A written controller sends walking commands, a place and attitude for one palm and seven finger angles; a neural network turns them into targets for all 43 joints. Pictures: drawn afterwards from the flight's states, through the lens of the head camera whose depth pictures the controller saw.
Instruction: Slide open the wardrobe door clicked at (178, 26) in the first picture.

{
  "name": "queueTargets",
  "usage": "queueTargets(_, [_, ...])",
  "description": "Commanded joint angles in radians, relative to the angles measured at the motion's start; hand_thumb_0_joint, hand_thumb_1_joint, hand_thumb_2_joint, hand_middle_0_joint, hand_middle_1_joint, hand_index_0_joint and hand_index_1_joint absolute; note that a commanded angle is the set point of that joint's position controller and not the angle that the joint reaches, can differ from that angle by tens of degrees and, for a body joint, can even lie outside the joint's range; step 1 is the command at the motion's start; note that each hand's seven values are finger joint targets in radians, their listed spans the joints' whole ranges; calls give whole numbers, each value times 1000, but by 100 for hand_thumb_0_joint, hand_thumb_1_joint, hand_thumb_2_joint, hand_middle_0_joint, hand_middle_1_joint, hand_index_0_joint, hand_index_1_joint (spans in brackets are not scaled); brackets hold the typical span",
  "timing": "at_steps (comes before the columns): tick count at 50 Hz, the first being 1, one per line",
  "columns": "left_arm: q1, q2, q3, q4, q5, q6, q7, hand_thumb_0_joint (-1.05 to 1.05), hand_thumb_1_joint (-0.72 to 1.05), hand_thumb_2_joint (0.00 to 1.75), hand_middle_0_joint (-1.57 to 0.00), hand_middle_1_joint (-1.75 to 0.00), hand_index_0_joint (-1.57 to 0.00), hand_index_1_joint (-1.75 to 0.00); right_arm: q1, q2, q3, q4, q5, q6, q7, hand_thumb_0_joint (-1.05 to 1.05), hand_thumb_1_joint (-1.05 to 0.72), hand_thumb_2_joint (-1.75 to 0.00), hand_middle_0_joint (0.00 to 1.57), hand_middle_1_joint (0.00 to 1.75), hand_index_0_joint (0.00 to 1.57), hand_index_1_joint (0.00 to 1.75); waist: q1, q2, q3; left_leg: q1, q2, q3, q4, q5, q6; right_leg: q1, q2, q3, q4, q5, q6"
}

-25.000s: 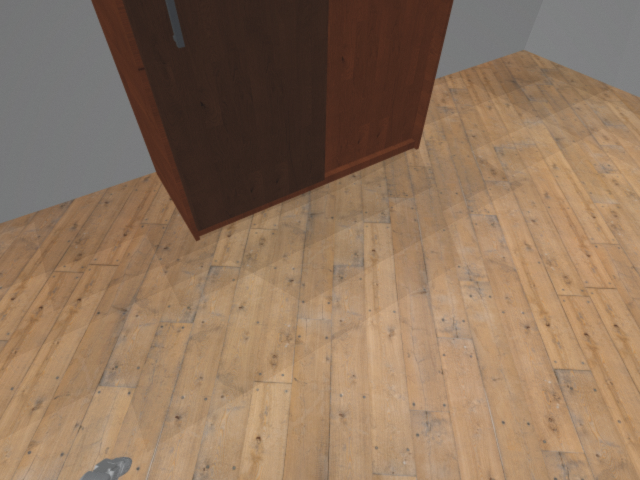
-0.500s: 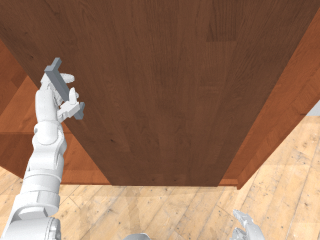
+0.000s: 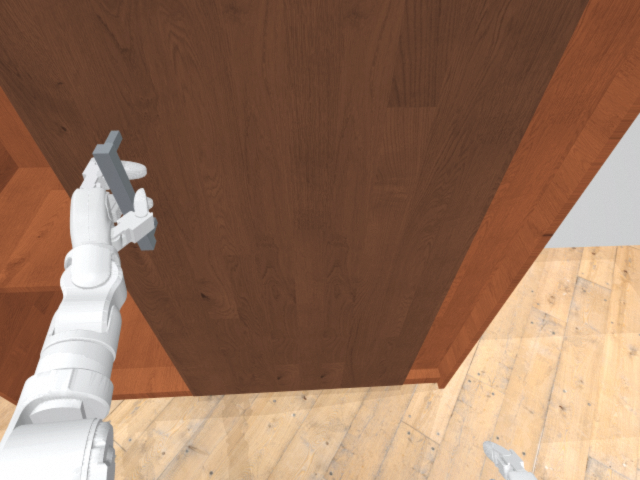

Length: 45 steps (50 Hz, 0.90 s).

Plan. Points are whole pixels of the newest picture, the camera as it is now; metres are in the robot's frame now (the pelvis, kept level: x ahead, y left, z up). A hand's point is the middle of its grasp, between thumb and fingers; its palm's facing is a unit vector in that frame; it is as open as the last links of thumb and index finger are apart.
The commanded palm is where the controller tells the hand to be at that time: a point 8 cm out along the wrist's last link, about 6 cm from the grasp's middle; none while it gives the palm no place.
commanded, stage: stop walking and hold the door there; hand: left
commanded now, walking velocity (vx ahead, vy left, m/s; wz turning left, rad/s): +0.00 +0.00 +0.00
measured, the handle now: (132, 194) +0.44 +0.29 +0.11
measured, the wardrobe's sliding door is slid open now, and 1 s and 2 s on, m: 0.49 0.49 0.49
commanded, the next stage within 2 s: loosen the grip on the handle in 0.32 s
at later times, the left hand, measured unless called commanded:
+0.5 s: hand (141, 210) +0.41 +0.26 +0.12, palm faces +0.36 -0.92 -0.19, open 6.0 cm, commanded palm +0.34 +0.29 +0.12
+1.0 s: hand (144, 218) +0.40 +0.26 +0.11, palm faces +0.39 -0.90 -0.21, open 13.9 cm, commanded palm +0.36 +0.29 +0.12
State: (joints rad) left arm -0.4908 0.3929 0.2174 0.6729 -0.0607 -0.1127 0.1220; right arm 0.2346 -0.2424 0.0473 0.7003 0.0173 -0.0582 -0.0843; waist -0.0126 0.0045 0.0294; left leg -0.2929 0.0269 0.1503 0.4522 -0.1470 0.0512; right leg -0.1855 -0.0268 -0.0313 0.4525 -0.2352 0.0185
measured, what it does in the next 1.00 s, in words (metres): stands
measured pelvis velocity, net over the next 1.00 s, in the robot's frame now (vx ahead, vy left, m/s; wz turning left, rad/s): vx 0.03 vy -0.02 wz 0.04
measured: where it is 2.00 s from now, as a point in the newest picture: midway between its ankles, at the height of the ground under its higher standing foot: outside the picture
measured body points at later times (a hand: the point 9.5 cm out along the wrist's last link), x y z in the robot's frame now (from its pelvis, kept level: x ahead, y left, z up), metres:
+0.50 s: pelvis +0.01 -0.02 +0.00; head +0.01 -0.01 +0.45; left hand +0.38 +0.30 +0.13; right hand +0.12 -0.28 -0.11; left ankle +0.06 +0.09 -0.74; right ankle -0.01 -0.13 -0.74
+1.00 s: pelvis +0.03 -0.02 -0.01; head +0.05 -0.02 +0.44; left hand +0.38 +0.30 +0.12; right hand +0.16 -0.27 -0.12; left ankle +0.06 +0.09 -0.74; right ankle -0.01 -0.13 -0.74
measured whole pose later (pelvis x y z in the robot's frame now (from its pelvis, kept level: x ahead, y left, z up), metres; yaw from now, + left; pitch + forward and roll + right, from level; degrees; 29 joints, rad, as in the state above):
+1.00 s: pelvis +0.03 -0.02 -0.01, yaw +2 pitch +4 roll +0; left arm -0.42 0.38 0.31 0.54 -0.03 -0.08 0.04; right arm 0.27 -0.25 0.01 0.70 0.03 -0.10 -0.08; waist 0.00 0.01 -0.03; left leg -0.42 0.04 0.10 0.57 -0.22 0.02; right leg -0.29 -0.01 -0.07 0.57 -0.35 -0.01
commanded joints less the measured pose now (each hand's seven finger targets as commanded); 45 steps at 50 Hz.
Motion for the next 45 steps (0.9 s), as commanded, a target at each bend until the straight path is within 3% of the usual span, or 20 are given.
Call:
queueTargets(1, [-296,194,24,-98,30,-59,-25,0,90,90,-45,-140,-45,-140,-27,-166,-72,-99,13,-37,-22,0,-90,-90,20,30,20,30,-10,-7,-238,166,147,-157,-43,1,-53,-63,-87,54,-73,9,-30])
queueTargets(4, [-314,202,29,-46,28,-65,-26,0,90,90,-45,-140,-45,-140,-20,-164,-72,-94,16,-31,-27,0,-90,-90,20,30,20,30,-10,-58,-226,158,133,-143,3,-17,-49,-102,-114,93,-100,-14,-39])
queueTargets(7, [-309,218,35,7,33,-72,-27,0,90,90,-45,-140,-45,-140,-11,-173,-74,-83,16,-26,-29,0,-90,-90,20,30,20,30,-9,15,-201,146,131,-150,4,-11,-47,-132,-112,97,-94,-40,-40])
queueTargets(10, [-294,245,55,55,31,-79,-27,0,90,90,-45,-140,-45,-140,-5,-180,-78,-70,19,-24,-34,0,-90,-90,20,30,20,30,-12,-3,-169,132,127,-154,8,-13,-40,-151,-111,99,-105,-60,-37])
queueTargets(14, [-297,204,30,46,31,-95,-34,0,90,90,-45,-140,-45,-140,1,-169,-76,-71,19,-27,-35,0,-90,-90,20,30,20,30,-10,-31,-184,146,130,-160,23,44,-37,-144,-106,94,-82,-13,-34])
queueTargets(20, [-270,207,24,61,28,-97,-39,0,90,90,-45,-140,-45,-140,5,-182,-78,-61,21,-24,-41,0,-90,-90,20,30,20,30,-9,-1,-184,148,138,-163,19,110,-28,-127,-92,82,-60,57,-23])
queueTargets(21, [-954,859,511,-267,134,-151,-49,0,90,90,-45,-140,-45,-140,66,-216,-169,-131,-1,-40,3,0,-90,-90,20,30,20,30,60,-204,-72,42,105,-124,72,7,3,-166,-75,154,-143,181,-12])
queueTargets(22, [-763,321,149,45,126,-69,-119,0,78,84,-45,-140,-45,-140,-66,-187,-114,-130,-29,-97,7,0,-90,-90,20,30,20,30,-64,-214,-336,105,-8,-84,-19,229,5,-47,28,-4,43,405,-65])
queueTargets(23, [-525,319,261,12,80,-69,-122,0,66,78,-45,-140,-45,-140,10,-197,-131,-92,24,-99,-2,0,-90,-90,20,30,20,30,-14,-215,-366,198,-1,-102,36,318,9,-93,35,-34,62,360,-50])
queueTargets(24, [-449,226,186,-104,59,-73,-141,0,54,73,-45,-140,-45,-140,-5,-183,-125,-121,13,-87,-3,0,-90,-90,20,30,20,30,9,-70,-412,254,15,-126,26,337,-17,-125,33,-31,65,274,-32])
queueTargets(25, [-381,199,189,-105,49,-80,-131,0,42,67,-45,-140,-45,-140,-15,-175,-122,-111,17,-88,4,0,-90,-90,20,30,20,30,57,200,-436,353,15,-123,34,335,-40,-144,19,-16,37,193,-46])
queueTargets(26, [-386,246,202,-183,48,-83,-118,0,30,61,-45,-140,-45,-140,-4,-178,-119,-114,5,-95,12,0,-90,-90,20,30,20,30,53,249,-444,371,17,-145,16,204,-52,-178,23,-19,18,113,-52])
queueTargets(27, [-380,236,168,-206,58,-79,-103,0,17,55,-45,-140,-45,-140,-22,-166,-110,-124,2,-98,14,0,-90,-90,20,30,20,30,40,250,-376,321,19,-149,4,76,-48,-206,27,-16,10,57,-56])
queueTargets(29, [-395,247,141,-206,74,-80,-74,0,-7,43,-45,-140,-45,-140,-26,-164,-97,-133,11,-97,13,0,-90,-90,20,30,20,30,11,123,-249,177,15,-149,-18,-114,-28,-228,31,-13,-5,-34,-49])
queueTargets(31, [-430,272,148,-223,70,-80,-52,0,-31,32,-45,-140,-45,-140,-34,-175,-93,-142,14,-96,6,0,-90,-90,20,30,20,30,-7,8,-226,123,12,-144,-19,-176,-13,-219,27,-4,-23,-90,-38])
queueTargets(33, [-401,271,143,-222,70,-73,-48,0,-55,20,-42,-137,-42,-137,-41,-171,-88,-152,15,-99,0,0,-90,-90,20,30,20,30,4,10,-268,129,7,-140,-11,-175,-12,-213,29,1,-11,-97,-39])
queueTargets(38, [-417,219,106,-257,37,-60,-51,0,-55,20,-36,-128,-36,-128,-29,-166,-85,-138,16,-105,-7,0,-90,-90,20,30,20,30,-2,35,-298,159,5,-142,27,-88,-13,-213,32,-1,1,-22,-39])
queueTargets(40, [-405,246,129,-257,36,-47,-50,0,-55,20,-33,-125,-33,-125,-18,-171,-85,-123,14,-101,-10,0,-90,-90,20,30,20,30,0,50,-303,158,4,-139,45,-42,-13,-208,32,1,5,12,-39])
queueTargets(41, [-394,316,187,-279,41,-46,-50,0,-55,20,-32,-123,-32,-123,-5,-176,-89,-125,12,-96,-12,0,-90,-90,20,30,20,30,10,47,-343,161,3,-135,54,12,-11,-179,32,1,13,50,-40])
queueTargets(45, [-373,251,144,-347,32,-36,-58,0,-55,20,-26,-117,-26,-117,-4,-163,-87,-126,9,-91,-11,0,-90,-90,20,30,20,30,7,50,-362,187,2,-130,85,137,-10,-167,36,-7,37,162,-39])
